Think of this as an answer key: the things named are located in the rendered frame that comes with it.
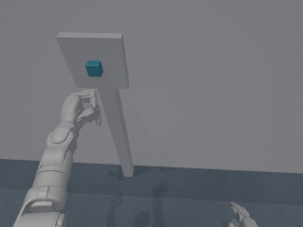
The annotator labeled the panel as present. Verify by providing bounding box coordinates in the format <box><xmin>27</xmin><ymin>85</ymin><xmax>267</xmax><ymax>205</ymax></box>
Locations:
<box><xmin>56</xmin><ymin>32</ymin><xmax>134</xmax><ymax>177</ymax></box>

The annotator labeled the robot left hand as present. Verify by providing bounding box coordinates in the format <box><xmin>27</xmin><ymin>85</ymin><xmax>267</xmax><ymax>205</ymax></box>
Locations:
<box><xmin>60</xmin><ymin>89</ymin><xmax>101</xmax><ymax>131</ymax></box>

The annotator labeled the button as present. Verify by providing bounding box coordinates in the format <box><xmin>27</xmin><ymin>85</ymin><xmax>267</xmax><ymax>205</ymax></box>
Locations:
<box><xmin>85</xmin><ymin>61</ymin><xmax>103</xmax><ymax>78</ymax></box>

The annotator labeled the left robot upper arm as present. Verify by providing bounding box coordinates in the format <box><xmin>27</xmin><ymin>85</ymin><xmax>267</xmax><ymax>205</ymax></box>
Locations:
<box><xmin>15</xmin><ymin>211</ymin><xmax>66</xmax><ymax>227</ymax></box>

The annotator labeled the robot right hand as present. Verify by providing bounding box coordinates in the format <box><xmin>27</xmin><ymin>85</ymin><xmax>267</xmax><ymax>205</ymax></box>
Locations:
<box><xmin>228</xmin><ymin>201</ymin><xmax>258</xmax><ymax>227</ymax></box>

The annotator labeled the robot left forearm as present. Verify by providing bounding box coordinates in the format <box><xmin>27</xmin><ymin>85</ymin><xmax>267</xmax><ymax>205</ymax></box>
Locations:
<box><xmin>12</xmin><ymin>122</ymin><xmax>80</xmax><ymax>227</ymax></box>

